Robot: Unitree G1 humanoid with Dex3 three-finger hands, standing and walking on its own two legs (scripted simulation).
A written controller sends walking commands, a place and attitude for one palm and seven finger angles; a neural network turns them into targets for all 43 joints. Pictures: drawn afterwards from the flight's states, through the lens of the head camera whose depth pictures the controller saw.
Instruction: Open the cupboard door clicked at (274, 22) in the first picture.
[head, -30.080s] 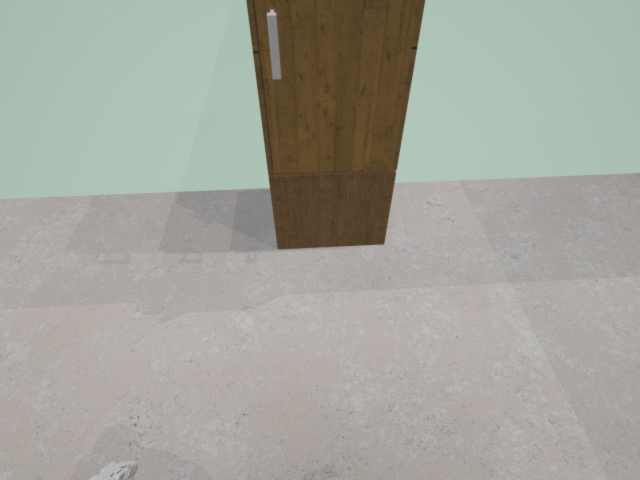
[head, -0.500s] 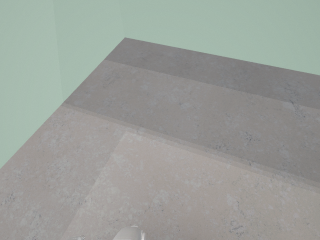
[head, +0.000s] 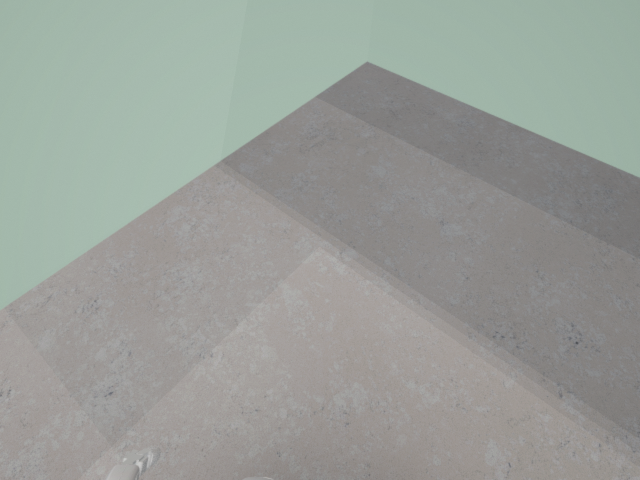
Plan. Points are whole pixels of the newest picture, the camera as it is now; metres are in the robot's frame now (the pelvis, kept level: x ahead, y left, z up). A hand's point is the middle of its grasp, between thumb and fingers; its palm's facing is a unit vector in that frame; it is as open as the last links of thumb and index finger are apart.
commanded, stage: turn to face it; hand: left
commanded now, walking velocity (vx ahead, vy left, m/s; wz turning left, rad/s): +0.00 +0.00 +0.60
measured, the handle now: out of the picture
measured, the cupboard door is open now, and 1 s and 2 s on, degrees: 43 43 43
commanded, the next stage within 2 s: none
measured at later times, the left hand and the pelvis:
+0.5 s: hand out of the picture +0.03 +0.23 -0.17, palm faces +0.33 -0.92 -0.24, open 7.4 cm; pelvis +0.01 +0.00 +0.00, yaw +19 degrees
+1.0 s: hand out of the picture -0.04 +0.18 -0.18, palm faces +0.61 -0.77 -0.21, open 7.4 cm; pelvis +0.03 -0.01 -0.01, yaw +38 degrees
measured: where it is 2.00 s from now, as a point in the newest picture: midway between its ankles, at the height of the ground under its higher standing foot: outside the picture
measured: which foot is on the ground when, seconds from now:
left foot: down 0.00-0.02, up 0.04-0.30, down 0.32-0.66, up 0.68-0.96, down 0.98-1.00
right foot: up 0.00-0.00, down 0.02-0.30, up 0.32-0.64, down 0.66-0.98, up 1.00-1.00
